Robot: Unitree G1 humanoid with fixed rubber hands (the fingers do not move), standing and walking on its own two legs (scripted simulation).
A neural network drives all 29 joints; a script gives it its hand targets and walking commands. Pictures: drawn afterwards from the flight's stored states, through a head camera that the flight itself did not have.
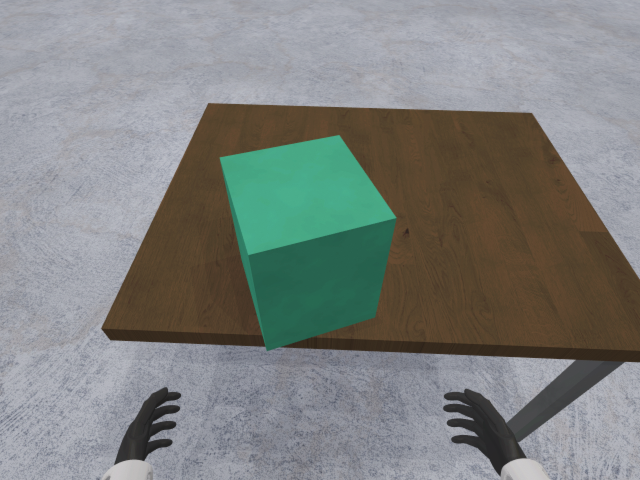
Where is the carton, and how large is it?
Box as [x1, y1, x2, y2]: [219, 135, 396, 350]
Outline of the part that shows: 339,135 219,157 240,254 267,350 371,318 375,315 396,218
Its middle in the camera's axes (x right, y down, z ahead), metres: -0.03 +0.01 +0.65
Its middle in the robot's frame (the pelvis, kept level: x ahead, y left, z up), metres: +0.47 +0.04 -0.01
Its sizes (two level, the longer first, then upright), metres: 0.210 0.200 0.250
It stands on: a table, 0.64 m high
